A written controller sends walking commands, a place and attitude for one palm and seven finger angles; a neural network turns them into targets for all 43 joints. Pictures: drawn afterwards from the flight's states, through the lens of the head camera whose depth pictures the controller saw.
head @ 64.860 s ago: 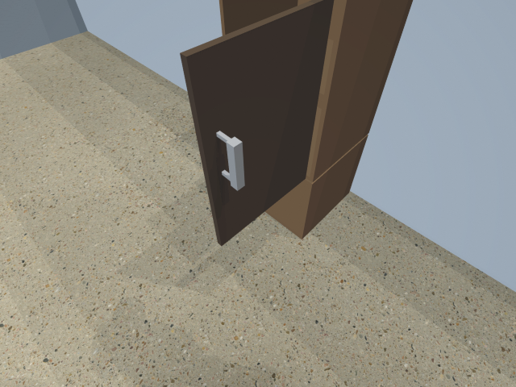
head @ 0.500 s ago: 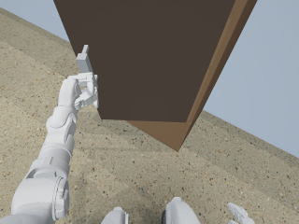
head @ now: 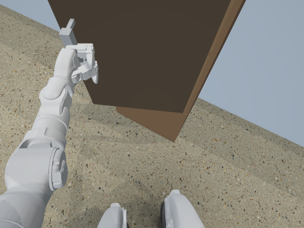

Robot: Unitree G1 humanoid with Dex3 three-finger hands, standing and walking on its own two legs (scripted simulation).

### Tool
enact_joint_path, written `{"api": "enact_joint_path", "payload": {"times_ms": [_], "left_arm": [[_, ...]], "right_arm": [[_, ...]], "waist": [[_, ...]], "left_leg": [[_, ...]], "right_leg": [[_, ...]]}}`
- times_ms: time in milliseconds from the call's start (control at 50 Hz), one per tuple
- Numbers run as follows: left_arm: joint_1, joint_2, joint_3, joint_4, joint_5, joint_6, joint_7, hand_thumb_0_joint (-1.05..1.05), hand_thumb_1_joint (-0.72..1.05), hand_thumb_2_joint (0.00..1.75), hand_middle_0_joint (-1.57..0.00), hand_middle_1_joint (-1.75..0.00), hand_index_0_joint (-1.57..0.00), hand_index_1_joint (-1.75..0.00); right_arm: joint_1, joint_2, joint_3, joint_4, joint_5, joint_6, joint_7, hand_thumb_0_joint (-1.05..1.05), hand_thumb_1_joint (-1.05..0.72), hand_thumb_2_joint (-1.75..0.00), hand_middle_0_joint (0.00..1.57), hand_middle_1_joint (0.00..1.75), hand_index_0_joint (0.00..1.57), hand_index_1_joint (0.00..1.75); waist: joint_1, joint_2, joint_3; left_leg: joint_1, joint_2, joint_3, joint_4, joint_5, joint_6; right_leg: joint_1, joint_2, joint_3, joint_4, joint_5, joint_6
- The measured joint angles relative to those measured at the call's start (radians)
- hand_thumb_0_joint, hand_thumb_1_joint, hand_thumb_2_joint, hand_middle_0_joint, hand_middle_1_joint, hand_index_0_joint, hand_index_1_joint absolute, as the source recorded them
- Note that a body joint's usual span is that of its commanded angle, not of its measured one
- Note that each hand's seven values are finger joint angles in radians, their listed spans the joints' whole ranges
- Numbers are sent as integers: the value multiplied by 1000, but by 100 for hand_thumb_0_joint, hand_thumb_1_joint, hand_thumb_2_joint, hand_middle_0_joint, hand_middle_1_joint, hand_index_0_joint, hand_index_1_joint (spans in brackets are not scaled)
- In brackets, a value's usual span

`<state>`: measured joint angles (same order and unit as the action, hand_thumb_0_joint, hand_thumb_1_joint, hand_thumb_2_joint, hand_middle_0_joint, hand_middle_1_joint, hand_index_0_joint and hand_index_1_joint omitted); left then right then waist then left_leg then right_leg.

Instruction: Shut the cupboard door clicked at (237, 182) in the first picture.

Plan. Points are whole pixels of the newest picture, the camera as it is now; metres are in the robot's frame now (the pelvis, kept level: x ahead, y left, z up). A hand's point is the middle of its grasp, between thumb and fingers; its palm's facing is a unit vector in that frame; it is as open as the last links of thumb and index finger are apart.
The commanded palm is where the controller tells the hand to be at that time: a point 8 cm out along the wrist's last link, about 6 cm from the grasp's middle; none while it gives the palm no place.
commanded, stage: push the door shut along its arc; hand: left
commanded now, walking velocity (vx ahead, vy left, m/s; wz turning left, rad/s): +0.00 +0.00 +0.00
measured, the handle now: (76, 47) +0.58 +0.16 +0.08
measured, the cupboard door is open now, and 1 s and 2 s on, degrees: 24 13 6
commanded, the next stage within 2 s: pull the fist back off the door in 1.06 s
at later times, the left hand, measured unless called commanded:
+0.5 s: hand (110, 48) +0.57 +0.07 +0.09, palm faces -0.36 -0.93 -0.02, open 3.1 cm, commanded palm +0.57 +0.13 +0.09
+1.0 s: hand (114, 41) +0.59 +0.06 +0.09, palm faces -0.43 -0.90 -0.02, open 3.2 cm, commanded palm +0.62 +0.08 +0.09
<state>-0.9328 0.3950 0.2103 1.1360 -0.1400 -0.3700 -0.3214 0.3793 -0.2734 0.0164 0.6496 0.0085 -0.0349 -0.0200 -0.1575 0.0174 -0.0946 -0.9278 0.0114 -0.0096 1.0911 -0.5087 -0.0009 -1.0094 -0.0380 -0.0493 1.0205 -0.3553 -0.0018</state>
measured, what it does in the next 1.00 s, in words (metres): stands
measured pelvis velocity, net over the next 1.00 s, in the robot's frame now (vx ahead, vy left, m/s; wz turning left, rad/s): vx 0.00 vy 0.00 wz -0.03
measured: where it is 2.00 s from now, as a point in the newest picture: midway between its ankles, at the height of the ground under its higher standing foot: outside the picture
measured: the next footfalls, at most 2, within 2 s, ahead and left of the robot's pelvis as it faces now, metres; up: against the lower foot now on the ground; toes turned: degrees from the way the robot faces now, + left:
none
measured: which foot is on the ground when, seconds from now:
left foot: down 0.00-1.00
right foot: down 0.00-1.00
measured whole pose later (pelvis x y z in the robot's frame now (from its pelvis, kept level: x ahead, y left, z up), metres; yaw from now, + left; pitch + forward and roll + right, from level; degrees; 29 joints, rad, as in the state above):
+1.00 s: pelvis +0.00 +0.00 -0.03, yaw -2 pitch +28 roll -3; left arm -1.39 0.61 0.21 1.35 -0.03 -0.18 -0.44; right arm 0.41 -0.27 0.05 0.66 -0.03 -0.08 -0.03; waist -0.31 0.04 -0.08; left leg -1.16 0.04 -0.03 1.22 -0.56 0.00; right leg -1.23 -0.01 -0.07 1.11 -0.37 -0.01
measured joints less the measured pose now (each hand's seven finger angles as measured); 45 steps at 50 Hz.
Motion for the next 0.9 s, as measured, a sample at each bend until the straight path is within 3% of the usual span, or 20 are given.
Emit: {"api": "enact_joint_path", "payload": {"times_ms": [240,400,640,900], "left_arm": [[-159,105,56,97,56,48,-22,2,90,90,-130,-150,-130,-150],[-230,139,61,121,64,98,-81,2,90,90,-130,-150,-130,-150],[-309,183,92,138,101,133,-95,2,89,90,-130,-150,-129,-150],[-418,214,24,201,113,177,-121,1,88,91,-130,-150,-131,-150]], "right_arm": [[-9,-1,20,-24,-6,-11,0,0,-90,-90,21,30,20,30],[8,-1,26,-20,-8,-8,-3,0,-90,-90,21,30,20,30],[25,5,28,-35,-21,-11,-3,0,-90,-90,21,30,20,30],[29,7,33,-4,-33,-28,-7,0,-90,-90,21,30,20,30]], "waist": [[-69,3,12],[-86,13,15],[-125,22,15],[-139,20,18]], "left_leg": [[-85,17,-1,41,-11,-4],[-117,27,-2,57,-23,-5],[-158,38,8,79,-40,-3],[-207,32,-13,111,-44,-1]], "right_leg": [[-85,17,-1,28,1,-6],[-117,26,-2,37,-4,-8],[-163,38,8,53,-11,-6],[-196,32,-10,70,-13,-5]]}}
